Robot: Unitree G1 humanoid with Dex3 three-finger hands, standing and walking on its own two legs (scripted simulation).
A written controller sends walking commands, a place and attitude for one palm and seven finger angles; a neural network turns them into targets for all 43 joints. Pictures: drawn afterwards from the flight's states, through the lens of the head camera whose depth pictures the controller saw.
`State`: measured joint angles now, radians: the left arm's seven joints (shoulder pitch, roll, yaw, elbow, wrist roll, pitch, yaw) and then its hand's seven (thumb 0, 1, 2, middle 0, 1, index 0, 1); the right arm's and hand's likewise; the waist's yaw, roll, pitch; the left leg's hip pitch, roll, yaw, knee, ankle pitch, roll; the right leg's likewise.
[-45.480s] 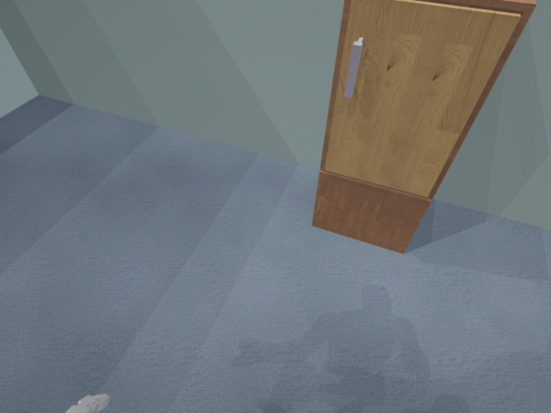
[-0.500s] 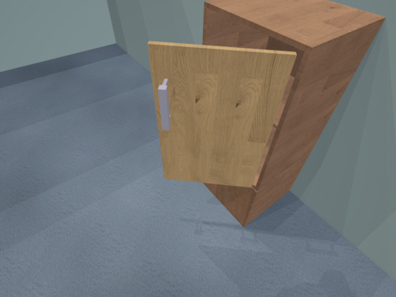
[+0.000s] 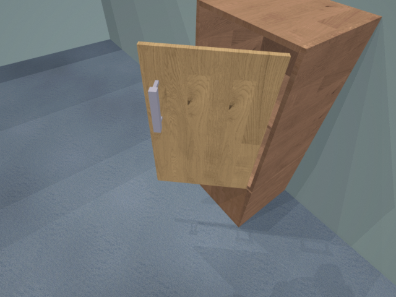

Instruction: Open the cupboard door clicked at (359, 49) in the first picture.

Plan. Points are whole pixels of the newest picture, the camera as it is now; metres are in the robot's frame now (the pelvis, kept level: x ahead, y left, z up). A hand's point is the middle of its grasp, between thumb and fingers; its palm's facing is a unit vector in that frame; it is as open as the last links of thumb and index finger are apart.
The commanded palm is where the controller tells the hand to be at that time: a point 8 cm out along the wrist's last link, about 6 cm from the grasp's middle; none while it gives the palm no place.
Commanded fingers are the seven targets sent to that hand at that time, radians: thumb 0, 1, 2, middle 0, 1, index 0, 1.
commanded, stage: look again from close up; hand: left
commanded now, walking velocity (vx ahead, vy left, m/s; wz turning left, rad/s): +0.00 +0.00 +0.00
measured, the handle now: (157, 106) +0.60 +0.16 +0.03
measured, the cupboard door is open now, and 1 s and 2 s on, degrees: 47 47 47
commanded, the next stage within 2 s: raise the hand with hooked fingers in 0.06 s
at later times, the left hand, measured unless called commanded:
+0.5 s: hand (128, 256) +0.20 +0.15 -0.03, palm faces -0.06 -1.00 -0.03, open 8.1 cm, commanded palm +0.14 +0.23 -0.05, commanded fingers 0.00 0.48 0.72 -0.23 -0.57 -0.23 -0.57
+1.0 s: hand (97, 246) +0.21 +0.21 -0.01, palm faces -0.03 -1.00 -0.05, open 11.1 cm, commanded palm +0.18 +0.27 -0.01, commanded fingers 0.00 -0.10 0.47 -0.27 -0.94 -0.27 -0.94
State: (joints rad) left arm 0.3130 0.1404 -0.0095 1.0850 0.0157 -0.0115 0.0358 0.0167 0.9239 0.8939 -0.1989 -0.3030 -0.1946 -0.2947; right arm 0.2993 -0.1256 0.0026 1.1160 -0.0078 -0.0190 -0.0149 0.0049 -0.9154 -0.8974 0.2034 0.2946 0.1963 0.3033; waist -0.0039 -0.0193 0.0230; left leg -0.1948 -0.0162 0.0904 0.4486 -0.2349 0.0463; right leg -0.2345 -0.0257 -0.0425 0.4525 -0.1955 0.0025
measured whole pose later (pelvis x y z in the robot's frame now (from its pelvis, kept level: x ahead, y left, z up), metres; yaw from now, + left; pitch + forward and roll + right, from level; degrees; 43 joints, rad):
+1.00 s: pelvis +0.00 -0.02 -0.07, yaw +2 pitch +12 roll -2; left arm 0.32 0.32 0.32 0.08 -0.38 -0.32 -0.47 0.01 0.12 0.56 -0.26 -0.81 -0.25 -0.80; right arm 0.28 -0.22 0.02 0.56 0.04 -0.23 -0.04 0.01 -0.90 -0.90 0.21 0.30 0.20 0.30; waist -0.02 0.04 -0.10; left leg -0.77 0.04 0.01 1.06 -0.50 0.01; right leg -0.76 0.00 -0.12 0.99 -0.45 -0.04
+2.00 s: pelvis +0.01 +0.00 -0.04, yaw +2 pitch +8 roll -2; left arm -0.07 0.46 0.44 0.42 -0.37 -0.21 -0.58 -0.01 -0.50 0.30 -0.30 -1.20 -0.29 -1.20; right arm 0.31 -0.30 0.04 0.54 0.05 -0.20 -0.06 0.01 -0.90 -0.90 0.21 0.30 0.20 0.30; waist -0.01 0.02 -0.07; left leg -0.56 0.01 0.04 0.84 -0.42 0.04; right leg -0.56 -0.01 -0.09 0.77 -0.35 0.00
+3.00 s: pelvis +0.01 -0.01 -0.04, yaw +1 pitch +11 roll -2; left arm -0.45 0.50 0.41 0.80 -0.28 -0.29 -0.54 -0.01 -0.50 0.30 -0.30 -1.20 -0.29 -1.20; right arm 0.35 -0.30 0.04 0.59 0.05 -0.10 -0.06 0.01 -0.90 -0.90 0.21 0.30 0.20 0.30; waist -0.06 0.01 -0.07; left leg -0.65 0.03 0.04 0.87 -0.42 0.03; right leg -0.65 0.00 -0.08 0.81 -0.36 -0.02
